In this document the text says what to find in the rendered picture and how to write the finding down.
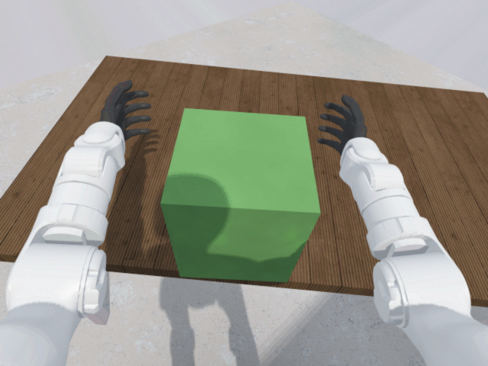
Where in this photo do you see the left robot hand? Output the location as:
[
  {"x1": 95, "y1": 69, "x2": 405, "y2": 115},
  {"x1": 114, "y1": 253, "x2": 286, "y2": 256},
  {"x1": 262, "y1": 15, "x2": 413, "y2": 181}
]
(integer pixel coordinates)
[{"x1": 99, "y1": 80, "x2": 151, "y2": 141}]

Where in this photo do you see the carton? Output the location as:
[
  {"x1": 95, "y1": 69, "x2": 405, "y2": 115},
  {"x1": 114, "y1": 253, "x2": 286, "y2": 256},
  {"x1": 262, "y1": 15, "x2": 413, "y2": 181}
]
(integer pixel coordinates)
[{"x1": 160, "y1": 108, "x2": 321, "y2": 282}]

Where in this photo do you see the right robot hand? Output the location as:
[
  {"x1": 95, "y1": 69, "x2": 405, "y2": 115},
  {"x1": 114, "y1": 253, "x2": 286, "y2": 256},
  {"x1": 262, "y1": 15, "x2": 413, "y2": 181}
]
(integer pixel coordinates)
[{"x1": 317, "y1": 95, "x2": 367, "y2": 156}]

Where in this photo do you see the robot left upper arm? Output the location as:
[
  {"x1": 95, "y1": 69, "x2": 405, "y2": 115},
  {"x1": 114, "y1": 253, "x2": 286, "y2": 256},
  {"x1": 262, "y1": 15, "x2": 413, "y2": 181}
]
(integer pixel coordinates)
[{"x1": 0, "y1": 243, "x2": 108, "y2": 366}]

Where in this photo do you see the robot right forearm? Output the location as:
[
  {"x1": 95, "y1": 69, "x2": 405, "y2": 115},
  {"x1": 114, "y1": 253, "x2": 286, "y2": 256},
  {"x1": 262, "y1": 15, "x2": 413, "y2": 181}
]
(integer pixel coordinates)
[{"x1": 339, "y1": 137, "x2": 471, "y2": 308}]

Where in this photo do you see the robot left forearm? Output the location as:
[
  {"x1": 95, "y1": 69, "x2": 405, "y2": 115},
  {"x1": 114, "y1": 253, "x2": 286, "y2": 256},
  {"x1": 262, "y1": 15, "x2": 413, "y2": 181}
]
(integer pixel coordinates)
[{"x1": 5, "y1": 121, "x2": 125, "y2": 311}]

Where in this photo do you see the robot right upper arm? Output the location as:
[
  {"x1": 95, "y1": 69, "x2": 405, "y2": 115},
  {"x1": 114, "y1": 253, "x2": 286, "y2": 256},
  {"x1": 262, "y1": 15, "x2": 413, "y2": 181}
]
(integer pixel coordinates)
[{"x1": 373, "y1": 252, "x2": 488, "y2": 366}]

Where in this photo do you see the table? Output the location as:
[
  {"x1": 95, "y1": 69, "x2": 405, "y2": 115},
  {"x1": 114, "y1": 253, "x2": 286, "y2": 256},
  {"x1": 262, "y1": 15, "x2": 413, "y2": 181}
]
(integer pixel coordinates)
[{"x1": 0, "y1": 56, "x2": 488, "y2": 326}]

